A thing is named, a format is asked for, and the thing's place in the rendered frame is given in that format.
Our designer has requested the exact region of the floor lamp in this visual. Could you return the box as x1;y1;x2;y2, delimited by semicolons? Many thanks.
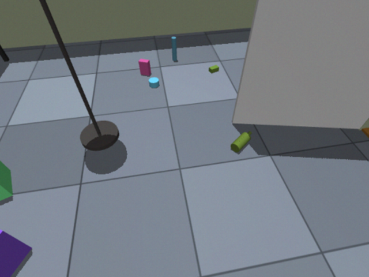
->
39;0;119;151

